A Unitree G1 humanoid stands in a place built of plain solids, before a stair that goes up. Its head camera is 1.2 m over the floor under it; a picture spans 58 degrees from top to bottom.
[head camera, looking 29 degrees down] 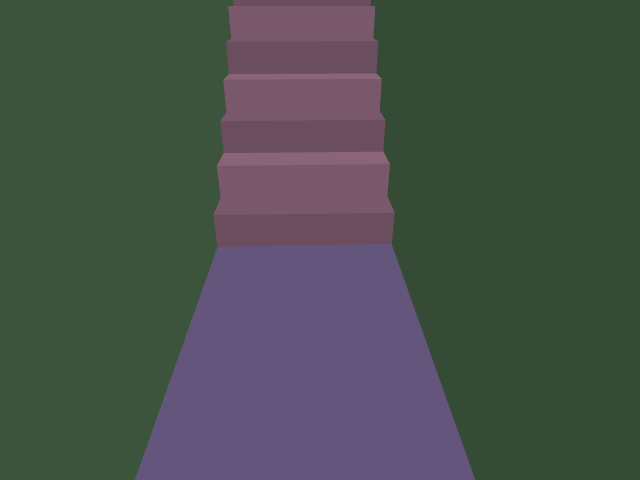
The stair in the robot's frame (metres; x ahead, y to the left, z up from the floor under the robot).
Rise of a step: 0.19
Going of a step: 0.23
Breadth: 0.98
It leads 2 degrees to the left of straight ahead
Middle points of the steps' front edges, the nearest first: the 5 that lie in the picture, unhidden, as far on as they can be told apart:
2.10 0.08 0.20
2.33 0.09 0.39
2.57 0.10 0.58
2.80 0.10 0.78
3.03 0.11 0.97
